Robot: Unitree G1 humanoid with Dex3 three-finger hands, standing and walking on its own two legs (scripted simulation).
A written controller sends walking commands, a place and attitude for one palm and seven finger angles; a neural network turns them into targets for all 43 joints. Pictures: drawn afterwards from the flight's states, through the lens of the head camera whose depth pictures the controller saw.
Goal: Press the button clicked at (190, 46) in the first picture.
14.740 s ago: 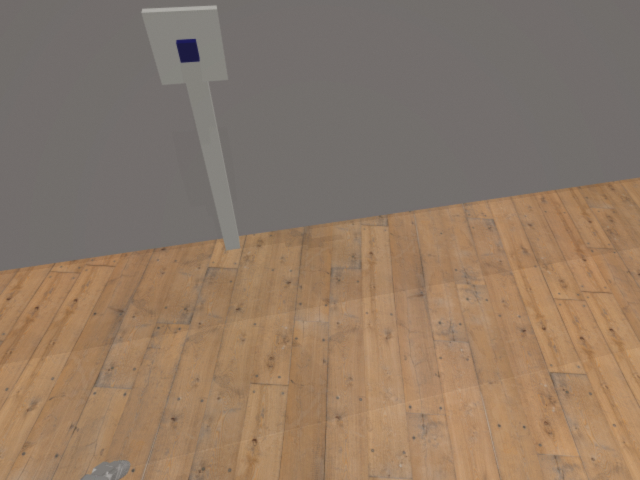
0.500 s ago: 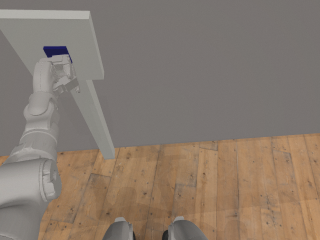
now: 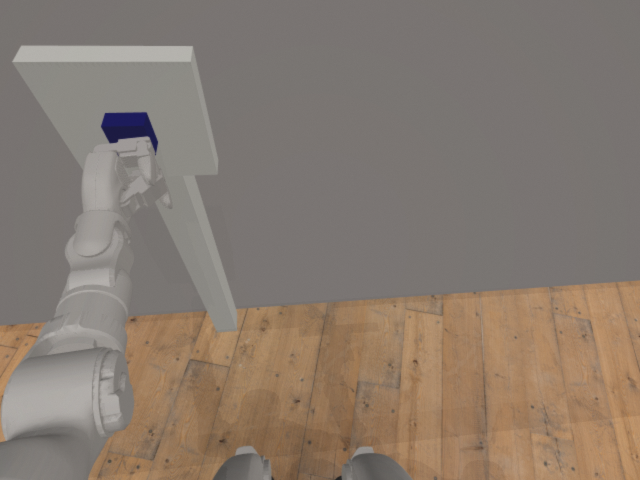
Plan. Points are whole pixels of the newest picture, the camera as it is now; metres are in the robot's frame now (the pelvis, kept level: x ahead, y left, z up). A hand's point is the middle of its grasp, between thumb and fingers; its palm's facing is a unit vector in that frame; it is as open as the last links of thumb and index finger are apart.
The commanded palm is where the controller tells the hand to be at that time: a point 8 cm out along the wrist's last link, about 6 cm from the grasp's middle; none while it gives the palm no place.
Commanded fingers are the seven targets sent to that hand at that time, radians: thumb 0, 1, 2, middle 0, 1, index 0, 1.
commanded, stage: pull the fist back off the button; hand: left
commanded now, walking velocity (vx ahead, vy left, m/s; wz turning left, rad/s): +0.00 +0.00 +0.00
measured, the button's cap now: (131, 132) +0.52 +0.22 +0.11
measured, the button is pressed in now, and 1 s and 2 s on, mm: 0 0 0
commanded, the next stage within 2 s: draw the hand back to the body in 0.66 s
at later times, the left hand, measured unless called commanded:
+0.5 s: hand (148, 235) +0.39 +0.18 +0.08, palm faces +0.05 -1.00 -0.01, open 3.1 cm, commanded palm +0.36 +0.23 +0.09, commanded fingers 0.00 0.90 0.90 -1.30 -1.50 -1.30 -1.50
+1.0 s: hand (142, 246) +0.36 +0.17 +0.11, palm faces +0.03 -1.00 -0.03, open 3.1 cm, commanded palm +0.32 +0.23 +0.12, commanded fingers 0.00 0.90 0.90 -1.30 -1.50 -1.30 -1.50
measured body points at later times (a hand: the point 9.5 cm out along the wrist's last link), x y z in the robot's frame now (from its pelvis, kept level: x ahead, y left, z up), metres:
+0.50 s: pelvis +0.03 +0.00 +0.02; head +0.08 +0.01 +0.46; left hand +0.38 +0.24 +0.08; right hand +0.16 -0.25 -0.09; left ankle +0.03 +0.09 -0.68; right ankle +0.01 -0.10 -0.68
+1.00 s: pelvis +0.02 -0.01 +0.02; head +0.04 -0.02 +0.47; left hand +0.35 +0.23 +0.12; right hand +0.15 -0.25 -0.08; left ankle +0.03 +0.09 -0.68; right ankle +0.01 -0.10 -0.68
